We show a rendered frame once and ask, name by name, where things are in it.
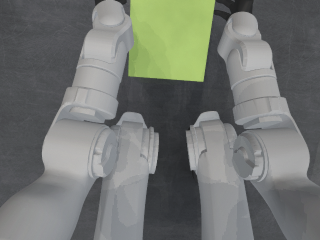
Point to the right robot upper arm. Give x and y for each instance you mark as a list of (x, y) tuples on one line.
[(276, 161)]

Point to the right robot hand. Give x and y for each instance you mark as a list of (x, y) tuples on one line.
[(237, 6)]

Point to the left robot shin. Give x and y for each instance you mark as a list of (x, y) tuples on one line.
[(127, 116)]

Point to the robot right forearm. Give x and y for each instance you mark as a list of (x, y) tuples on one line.
[(252, 76)]

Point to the robot left thigh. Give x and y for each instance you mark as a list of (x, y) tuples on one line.
[(123, 192)]

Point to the robot left forearm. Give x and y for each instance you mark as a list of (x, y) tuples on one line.
[(99, 72)]

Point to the left robot upper arm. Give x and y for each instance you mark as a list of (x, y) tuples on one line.
[(75, 154)]

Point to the carton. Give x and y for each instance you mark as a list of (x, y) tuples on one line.
[(171, 38)]

